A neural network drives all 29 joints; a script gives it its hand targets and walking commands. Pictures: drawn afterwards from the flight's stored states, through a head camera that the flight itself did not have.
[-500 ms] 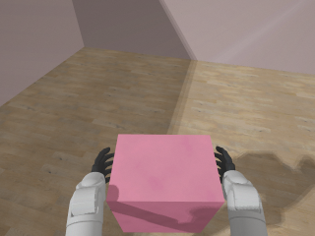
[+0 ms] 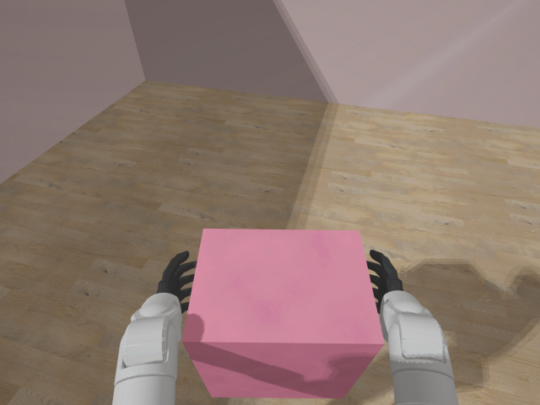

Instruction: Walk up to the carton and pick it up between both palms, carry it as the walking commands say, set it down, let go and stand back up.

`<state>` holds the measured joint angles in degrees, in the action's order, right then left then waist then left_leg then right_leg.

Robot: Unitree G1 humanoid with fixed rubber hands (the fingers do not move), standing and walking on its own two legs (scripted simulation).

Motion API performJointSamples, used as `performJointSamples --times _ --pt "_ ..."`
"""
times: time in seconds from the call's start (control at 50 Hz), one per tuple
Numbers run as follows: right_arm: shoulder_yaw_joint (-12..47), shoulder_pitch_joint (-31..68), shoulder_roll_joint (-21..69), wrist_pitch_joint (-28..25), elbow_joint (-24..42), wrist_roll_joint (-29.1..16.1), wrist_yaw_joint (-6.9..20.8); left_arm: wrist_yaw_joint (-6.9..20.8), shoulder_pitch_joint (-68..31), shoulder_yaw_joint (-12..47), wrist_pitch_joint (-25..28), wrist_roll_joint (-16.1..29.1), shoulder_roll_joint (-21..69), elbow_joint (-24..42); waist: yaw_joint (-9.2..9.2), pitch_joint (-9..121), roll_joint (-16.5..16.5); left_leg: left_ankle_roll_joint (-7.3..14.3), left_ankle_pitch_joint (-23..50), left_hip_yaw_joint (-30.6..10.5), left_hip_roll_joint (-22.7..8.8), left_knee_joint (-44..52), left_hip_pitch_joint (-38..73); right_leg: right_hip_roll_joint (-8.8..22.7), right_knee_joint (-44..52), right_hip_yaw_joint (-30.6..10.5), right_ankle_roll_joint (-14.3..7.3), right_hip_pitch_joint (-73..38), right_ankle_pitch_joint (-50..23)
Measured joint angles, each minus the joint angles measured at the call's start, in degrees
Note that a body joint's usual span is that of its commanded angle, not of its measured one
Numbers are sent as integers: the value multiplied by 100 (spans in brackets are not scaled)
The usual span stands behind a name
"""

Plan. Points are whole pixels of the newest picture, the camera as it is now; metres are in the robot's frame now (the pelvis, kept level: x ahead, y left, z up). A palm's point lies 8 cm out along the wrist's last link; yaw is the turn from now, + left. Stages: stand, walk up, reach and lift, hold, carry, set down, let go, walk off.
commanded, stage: hold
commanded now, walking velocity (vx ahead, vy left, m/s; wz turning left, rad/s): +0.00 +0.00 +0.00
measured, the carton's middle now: (279, 320) +0.28 +0.00 -0.03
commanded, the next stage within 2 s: carry in 0.10 s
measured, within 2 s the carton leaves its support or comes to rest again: neither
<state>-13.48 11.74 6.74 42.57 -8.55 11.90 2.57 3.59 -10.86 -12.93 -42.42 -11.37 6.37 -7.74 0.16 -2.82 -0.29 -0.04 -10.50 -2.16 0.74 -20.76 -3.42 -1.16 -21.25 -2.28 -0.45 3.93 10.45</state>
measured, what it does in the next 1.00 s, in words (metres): steps on the spot, turning left: left foot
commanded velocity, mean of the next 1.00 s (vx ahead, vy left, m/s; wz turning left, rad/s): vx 0.00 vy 0.00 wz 0.56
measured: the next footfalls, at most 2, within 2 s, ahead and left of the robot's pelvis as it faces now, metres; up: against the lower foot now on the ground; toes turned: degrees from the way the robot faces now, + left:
left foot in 0.92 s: -0.01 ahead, +0.15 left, +0.00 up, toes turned +22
right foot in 1.22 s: +0.04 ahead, -0.07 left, +0.00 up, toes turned +21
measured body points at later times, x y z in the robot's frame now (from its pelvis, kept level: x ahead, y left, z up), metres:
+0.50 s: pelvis -0.02 +0.02 -0.03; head -0.03 +0.02 +0.42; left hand +0.30 +0.21 +0.06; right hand +0.32 -0.12 +0.06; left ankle +0.02 +0.12 -0.75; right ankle +0.01 -0.11 -0.74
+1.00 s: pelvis -0.05 +0.03 -0.03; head +0.00 +0.04 +0.42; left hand +0.26 +0.30 +0.06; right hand +0.37 -0.01 +0.06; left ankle -0.05 +0.13 -0.75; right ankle -0.02 -0.10 -0.72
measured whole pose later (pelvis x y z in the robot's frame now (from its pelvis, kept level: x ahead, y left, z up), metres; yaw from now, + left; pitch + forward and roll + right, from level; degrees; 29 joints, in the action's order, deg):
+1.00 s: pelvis -0.05 +0.03 -0.03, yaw +19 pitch +6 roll +2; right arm -12.5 39.4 -1.8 65.4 -10.2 0.8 -6.6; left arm -6.1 -34.2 -15.1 -66.8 -2.9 0.2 -3.0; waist -2.3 0.4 1.2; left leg 3.3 -16.2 4.9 3.0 -37.5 -26.8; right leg 9.4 -55.4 4.5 5.3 29.9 32.8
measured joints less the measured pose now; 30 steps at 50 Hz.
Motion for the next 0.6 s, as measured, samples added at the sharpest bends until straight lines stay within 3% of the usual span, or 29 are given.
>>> performJointSamples --times 0.1,0.2,0.32,0.44,0.54,0.6 --pt "8 11 -12 7 -27 4 -2 5 -21 -13 -10 -5 0 -30 -4 127 0 0 -25 -1 5 -90 -160 2 -82 3 6 156 21" --pt "268 -21 -164 183 218 -124 -102 -64 -24 114 -172 142 -85 183 -51 739 -25 3 -409 -28 14 -962 -1156 -19 -867 48 25 1099 370" --pt "508 164 -443 859 804 -579 -397 -388 -216 398 -844 480 -257 772 -93 956 -52 20 -721 -135 85 -1779 -1944 25 -1594 171 58 1799 696" --pt "486 765 -660 1689 874 -992 -678 -740 -713 490 -1745 714 -431 1021 -86 937 91 142 -713 -150 333 -1990 -2245 265 -1966 197 179 2121 835" --pt "473 1651 -757 2214 430 -1062 -896 -827 -1579 378 -2309 986 -821 593 4 840 -25 207 -508 -229 326 -1810 -2357 224 -2677 271 396 2386 1749" --pt "338 2218 -850 2439 115 -1042 -929 -857 -2238 266 -2486 1069 -949 129 37 838 -147 151 -267 -422 295 -1557 -2446 111 -2202 389 370 2178 1758"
